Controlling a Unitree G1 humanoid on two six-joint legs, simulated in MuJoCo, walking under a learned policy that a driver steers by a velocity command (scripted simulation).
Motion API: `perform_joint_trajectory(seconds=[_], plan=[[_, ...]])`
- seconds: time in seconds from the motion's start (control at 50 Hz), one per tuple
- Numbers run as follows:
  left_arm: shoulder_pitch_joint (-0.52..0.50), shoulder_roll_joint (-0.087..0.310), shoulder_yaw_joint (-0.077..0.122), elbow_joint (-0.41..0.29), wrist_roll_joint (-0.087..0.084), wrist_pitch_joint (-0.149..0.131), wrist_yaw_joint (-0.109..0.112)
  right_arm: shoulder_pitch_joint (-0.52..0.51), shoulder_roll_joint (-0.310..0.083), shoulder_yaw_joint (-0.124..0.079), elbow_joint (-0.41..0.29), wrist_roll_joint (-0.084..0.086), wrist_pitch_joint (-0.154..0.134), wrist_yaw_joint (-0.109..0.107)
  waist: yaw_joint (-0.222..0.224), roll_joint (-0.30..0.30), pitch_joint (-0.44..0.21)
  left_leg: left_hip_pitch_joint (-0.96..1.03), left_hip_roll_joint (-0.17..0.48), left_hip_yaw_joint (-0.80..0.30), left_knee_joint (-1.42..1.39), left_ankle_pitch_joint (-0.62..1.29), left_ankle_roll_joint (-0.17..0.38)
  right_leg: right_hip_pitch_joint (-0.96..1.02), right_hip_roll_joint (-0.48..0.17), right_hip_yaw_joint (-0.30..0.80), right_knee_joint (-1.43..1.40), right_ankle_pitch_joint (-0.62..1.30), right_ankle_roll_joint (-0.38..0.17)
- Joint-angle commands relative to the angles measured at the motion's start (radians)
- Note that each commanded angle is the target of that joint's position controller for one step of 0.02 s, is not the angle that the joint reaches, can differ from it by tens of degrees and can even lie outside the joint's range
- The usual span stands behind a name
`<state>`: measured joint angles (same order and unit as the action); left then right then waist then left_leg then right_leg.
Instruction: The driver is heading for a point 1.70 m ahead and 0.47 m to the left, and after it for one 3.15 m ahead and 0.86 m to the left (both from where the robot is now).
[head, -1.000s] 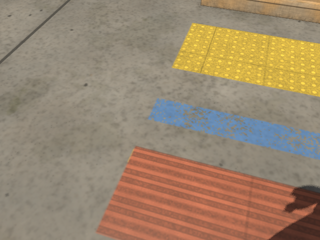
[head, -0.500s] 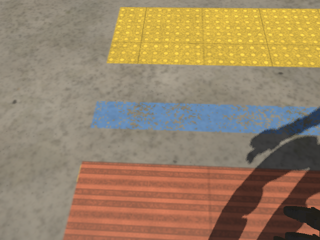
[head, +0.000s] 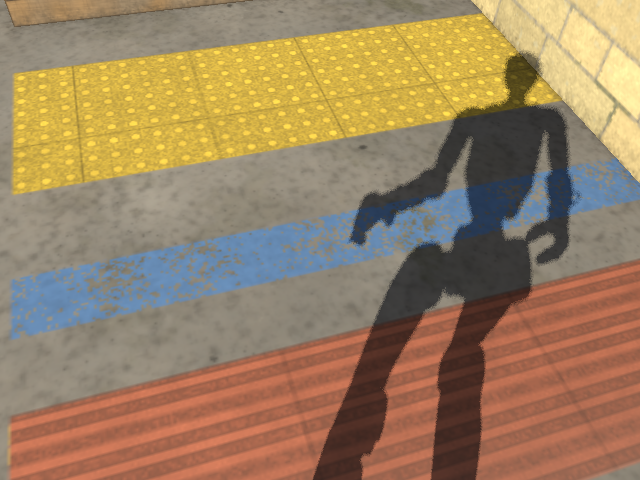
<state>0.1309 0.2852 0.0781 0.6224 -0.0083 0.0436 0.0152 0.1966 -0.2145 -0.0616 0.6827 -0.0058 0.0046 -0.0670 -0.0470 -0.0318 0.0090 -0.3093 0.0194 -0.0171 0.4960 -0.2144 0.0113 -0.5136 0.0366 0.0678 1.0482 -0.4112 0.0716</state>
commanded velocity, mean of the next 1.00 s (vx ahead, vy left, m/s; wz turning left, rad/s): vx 0.00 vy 0.00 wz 0.36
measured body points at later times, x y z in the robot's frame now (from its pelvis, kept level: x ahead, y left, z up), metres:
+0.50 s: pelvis -0.02 +0.01 -0.02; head +0.00 +0.04 +0.43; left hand +0.10 +0.30 -0.13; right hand +0.18 -0.24 -0.09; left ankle -0.01 +0.09 -0.74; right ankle -0.02 -0.14 -0.72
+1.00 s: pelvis -0.02 +0.00 +0.00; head +0.00 +0.02 +0.45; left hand +0.03 +0.31 -0.09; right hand +0.26 -0.16 -0.07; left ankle -0.01 +0.09 -0.74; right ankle +0.05 -0.13 -0.71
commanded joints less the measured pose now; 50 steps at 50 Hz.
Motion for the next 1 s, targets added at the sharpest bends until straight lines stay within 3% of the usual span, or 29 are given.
perform_joint_trajectory(seconds=[0.02,0.06,0.08,0.1,0.12,0.14,0.16,0.18,0.22,0.28,0.34,0.38,0.42,0.44,0.46,0.48,0.5,0.52,0.54,0.56,0.58,0.64,0.78,0.88,1.0], plan=[[-0.075,-0.013,-0.024,-0.094,-0.003,-0.022,-0.006,-0.027,-0.156,-0.029,-0.071,0.004,0.0,0.011,-0.014,0.251,-0.094,0.122,0.16,-0.171,-0.13,0.12,0.205,0.091,-0.017,-0.09,-0.307,-0.065,0.007],[-0.01,0.015,-0.011,-0.062,-0.007,-0.025,-0.012,-0.004,-0.163,-0.028,-0.063,0.018,0.005,0.016,0.01,0.251,-0.091,0.096,0.171,-0.178,-0.084,0.175,0.196,0.225,0.001,-0.116,-0.56,0.12,-0.02],[0.011,0.01,-0.012,-0.052,0.001,-0.025,-0.013,0.038,-0.129,-0.014,-0.044,0.022,-0.003,0.023,0.02,0.231,-0.079,0.041,0.153,-0.176,-0.072,0.202,0.164,0.328,-0.007,-0.082,-0.7,0.215,-0.047],[0.044,0.04,-0.01,-0.058,0.016,-0.028,-0.008,0.071,-0.102,-0.003,-0.03,0.015,-0.019,0.034,0.024,0.175,-0.108,-0.064,0.134,-0.163,-0.05,0.141,0.099,0.485,-0.09,0.023,-0.703,0.34,-0.083],[0.043,0.111,0.0,-0.057,0.035,-0.027,-0.002,0.082,-0.054,0.012,-0.042,-0.004,-0.042,0.048,-0.011,-0.031,-0.132,-0.17,0.047,-0.057,0.02,-0.017,0.029,0.541,-0.219,0.119,-0.619,0.518,-0.146],[0.039,0.065,-0.009,-0.038,0.046,-0.031,-0.01,0.013,-0.049,0.019,-0.064,0.003,-0.05,0.045,0.014,-0.186,-0.147,-0.085,0.04,-0.012,0.025,-0.149,-0.009,0.362,-0.255,0.132,-0.661,0.354,-0.213],[-0.027,0.02,-0.021,-0.062,0.043,-0.037,-0.014,-0.043,-0.101,0.005,-0.075,0.005,-0.046,0.043,0.024,-0.142,-0.08,-0.072,0.035,-0.008,0.049,-0.085,-0.026,0.319,-0.213,0.109,-0.691,0.218,-0.206],[-0.028,0.042,-0.013,-0.06,0.042,-0.04,-0.01,-0.074,-0.118,-0.003,-0.079,0.008,-0.04,0.039,0.04,-0.133,-0.051,-0.104,0.015,0.007,0.08,-0.044,-0.027,0.319,-0.19,0.095,-0.698,0.137,-0.187],[0.0,0.087,0.003,-0.049,0.026,-0.045,0.005,-0.059,-0.134,-0.013,-0.09,0.009,-0.025,0.032,0.052,-0.148,-0.015,-0.151,0.012,0.013,0.131,-0.036,-0.02,0.308,-0.225,0.117,-0.718,0.118,-0.201],[0.032,0.081,0.007,-0.045,0.016,-0.044,0.026,-0.033,-0.109,-0.016,-0.105,0.019,-0.014,0.04,0.063,-0.158,-0.017,-0.2,0.014,0.028,0.283,-0.161,-0.003,0.323,-0.305,0.146,-0.694,0.269,-0.258],[0.011,0.089,0.015,-0.058,0.013,-0.06,0.037,-0.039,-0.097,-0.019,-0.127,0.02,0.001,0.065,0.069,-0.106,-0.036,-0.269,0.058,0.001,0.457,-0.342,-0.006,0.372,-0.398,0.172,-0.66,0.516,-0.32],[-0.034,0.105,0.022,-0.064,0.0,-0.059,0.036,-0.019,-0.084,-0.013,-0.129,0.025,0.01,0.079,0.05,-0.079,-0.05,-0.2,0.067,0.018,0.39,-0.32,-0.003,0.348,-0.373,0.099,-0.63,0.586,-0.297],[-0.079,0.109,0.024,-0.063,-0.014,-0.046,0.037,0.048,-0.091,-0.02,-0.109,0.024,0.014,0.087,0.009,-0.077,-0.075,-0.044,0.018,0.086,0.208,-0.127,0.013,0.286,-0.316,0.003,-0.562,0.566,-0.245],[-0.059,0.093,0.022,-0.051,-0.016,-0.04,0.036,0.083,-0.107,-0.029,-0.098,0.017,0.015,0.086,0.002,-0.051,-0.081,0.033,-0.019,0.098,0.107,-0.029,0.03,0.252,-0.273,-0.046,-0.498,0.466,-0.206],[-0.002,0.058,0.019,-0.039,-0.008,-0.037,0.033,0.102,-0.181,-0.05,-0.109,0.007,0.011,0.08,0.019,0.112,-0.076,0.134,0.05,-0.059,-0.006,0.236,0.076,0.142,-0.189,-0.141,-0.318,0.245,-0.128],[-0.03,0.019,0.003,-0.084,0.021,-0.039,0.035,0.076,-0.302,-0.071,-0.159,0.0,0.006,0.064,0.033,0.407,-0.05,0.229,0.296,-0.466,-0.108,0.486,0.243,-0.147,-0.022,-0.204,-0.03,-0.175,-0.012],[-0.089,0.046,0.007,-0.092,0.012,-0.043,0.038,0.124,-0.264,-0.055,-0.175,-0.024,-0.012,0.067,-0.036,0.336,-0.145,0.224,0.355,-0.576,-0.152,0.455,0.354,-0.172,-0.008,-0.034,0.15,-0.295,0.0],[-0.087,0.062,0.01,-0.084,-0.002,-0.045,0.033,0.084,-0.237,-0.043,-0.183,-0.026,-0.025,0.063,-0.012,0.234,-0.126,0.214,0.323,-0.511,-0.138,0.363,0.331,-0.202,-0.03,0.001,0.23,-0.23,0.004],[-0.077,0.06,0.01,-0.067,0.005,-0.043,0.031,0.036,-0.22,-0.04,-0.193,-0.012,-0.026,0.055,0.01,0.144,-0.108,0.205,0.273,-0.447,-0.116,0.273,0.276,-0.225,-0.047,0.004,0.247,-0.152,0.004],[-0.09,0.057,0.01,-0.066,0.011,-0.041,0.036,0.001,-0.209,-0.033,-0.202,0.001,-0.02,0.047,0.018,0.098,-0.101,0.189,0.24,-0.415,-0.111,0.226,0.235,-0.236,-0.06,0.014,0.23,-0.085,0.006],[-0.087,0.061,0.012,-0.065,0.014,-0.037,0.037,-0.028,-0.202,-0.026,-0.212,0.006,-0.014,0.04,0.036,0.099,-0.105,0.155,0.209,-0.379,-0.113,0.233,0.211,-0.207,-0.063,0.016,0.219,-0.026,0.008],[-0.046,0.058,0.012,-0.05,0.012,-0.037,0.036,-0.029,-0.188,-0.017,-0.229,-0.004,-0.007,0.031,0.047,0.122,-0.136,0.138,0.166,-0.341,-0.12,0.26,0.211,-0.178,-0.033,0.003,0.242,0.068,0.022],[-0.085,0.047,0.001,-0.066,0.005,-0.041,0.046,-0.015,-0.19,-0.022,-0.243,0.0,0.012,0.013,0.026,0.153,-0.125,0.154,0.133,-0.424,-0.143,0.073,0.206,-0.19,-0.025,0.03,0.058,0.096,0.041],[-0.093,0.035,-0.004,-0.062,0.003,-0.059,0.039,-0.027,-0.195,-0.034,-0.247,0.003,0.022,0.024,0.015,0.18,-0.115,0.117,0.11,-0.49,-0.146,-0.024,0.209,-0.08,-0.011,0.033,-0.128,0.035,0.014],[-0.028,0.038,-0.002,-0.033,-0.01,-0.092,0.018,-0.061,-0.186,-0.037,-0.234,0.019,0.031,0.04,0.03,0.207,-0.144,0.129,0.086,-0.526,-0.077,0.213,0.202,0.127,0.009,0.01,-0.427,0.048,-0.026]])
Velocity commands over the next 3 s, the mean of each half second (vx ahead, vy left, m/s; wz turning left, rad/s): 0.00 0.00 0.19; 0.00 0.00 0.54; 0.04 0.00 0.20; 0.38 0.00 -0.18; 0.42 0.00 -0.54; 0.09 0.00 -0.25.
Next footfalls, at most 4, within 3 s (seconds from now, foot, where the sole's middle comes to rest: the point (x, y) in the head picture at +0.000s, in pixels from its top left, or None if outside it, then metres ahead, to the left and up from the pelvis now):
0.10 right None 0.03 -0.14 -0.78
0.46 left None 0.02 0.10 -0.78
1.06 right None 0.08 -0.10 -0.78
1.40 left None -0.07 0.11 -0.77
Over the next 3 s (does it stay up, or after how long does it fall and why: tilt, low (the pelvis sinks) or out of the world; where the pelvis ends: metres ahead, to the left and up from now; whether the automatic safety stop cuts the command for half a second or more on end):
stays up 0.51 0.17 -0.01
